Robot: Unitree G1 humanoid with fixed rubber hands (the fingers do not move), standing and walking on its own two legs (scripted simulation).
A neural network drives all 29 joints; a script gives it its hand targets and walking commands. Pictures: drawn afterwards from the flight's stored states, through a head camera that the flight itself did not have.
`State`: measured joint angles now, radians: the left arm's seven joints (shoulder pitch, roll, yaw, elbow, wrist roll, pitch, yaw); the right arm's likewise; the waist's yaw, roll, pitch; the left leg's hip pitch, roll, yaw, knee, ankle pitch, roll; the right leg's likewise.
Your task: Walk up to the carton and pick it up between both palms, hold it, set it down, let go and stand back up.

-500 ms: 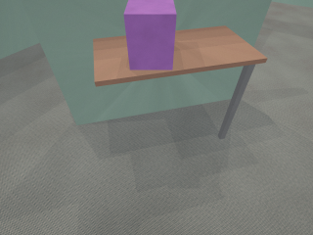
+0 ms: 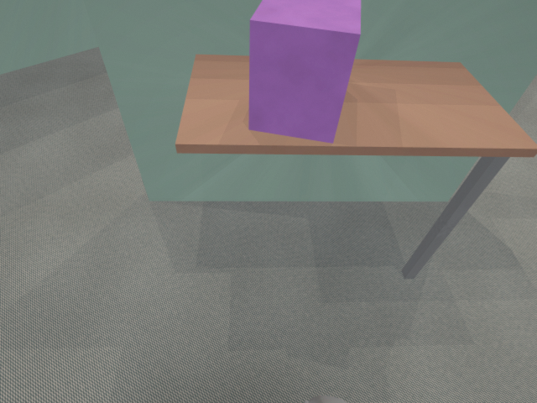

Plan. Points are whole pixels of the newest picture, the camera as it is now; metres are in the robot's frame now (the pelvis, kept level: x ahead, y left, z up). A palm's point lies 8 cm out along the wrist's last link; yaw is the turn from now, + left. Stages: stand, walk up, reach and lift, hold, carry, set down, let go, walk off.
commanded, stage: walk up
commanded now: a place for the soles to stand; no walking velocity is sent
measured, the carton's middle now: (304, 59) +0.85 -0.04 +0.11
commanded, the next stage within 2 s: none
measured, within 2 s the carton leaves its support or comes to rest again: neither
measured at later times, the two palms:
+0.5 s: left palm (163, 380) +0.19 +0.19 -0.13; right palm (473, 323) +0.30 -0.33 -0.08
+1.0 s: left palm (241, 279) +0.37 +0.08 -0.10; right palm (504, 272) +0.41 -0.45 -0.09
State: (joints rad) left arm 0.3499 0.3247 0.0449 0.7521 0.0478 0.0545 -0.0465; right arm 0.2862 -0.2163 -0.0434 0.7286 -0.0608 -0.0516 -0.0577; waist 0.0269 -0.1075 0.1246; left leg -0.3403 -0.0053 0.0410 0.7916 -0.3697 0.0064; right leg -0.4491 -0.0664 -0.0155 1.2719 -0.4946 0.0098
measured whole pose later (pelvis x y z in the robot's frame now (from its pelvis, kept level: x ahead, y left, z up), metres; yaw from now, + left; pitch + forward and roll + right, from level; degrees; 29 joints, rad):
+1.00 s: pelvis +0.28 -0.19 -0.01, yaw +7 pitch -4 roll -1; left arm 0.23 0.29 0.00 0.65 0.02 0.03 0.00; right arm 0.30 -0.27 -0.04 0.63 -0.02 0.00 -0.03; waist 0.01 0.01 0.13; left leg -0.38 0.01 0.02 0.89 -0.48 0.00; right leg -0.40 -0.08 -0.15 0.85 -0.37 -0.01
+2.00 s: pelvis +0.32 -0.22 +0.02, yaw +19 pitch -3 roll -2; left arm 0.32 0.30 0.02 0.75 0.07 -0.03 0.04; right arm 0.33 -0.26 -0.06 0.65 -0.05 0.05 0.06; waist 0.01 0.02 0.07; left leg -0.44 0.02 -0.03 0.98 -0.46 -0.02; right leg -0.21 -0.11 -0.34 0.65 -0.36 -0.04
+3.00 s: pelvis +0.38 -0.12 +0.01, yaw +4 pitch -2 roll +0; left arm 0.27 0.27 0.04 0.58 0.01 0.00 -0.02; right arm 0.16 -0.29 -0.01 0.65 -0.01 0.05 0.02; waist -0.01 0.01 0.08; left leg -0.26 0.07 0.21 0.71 -0.42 0.03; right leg -0.34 0.07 0.18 0.73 -0.35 0.02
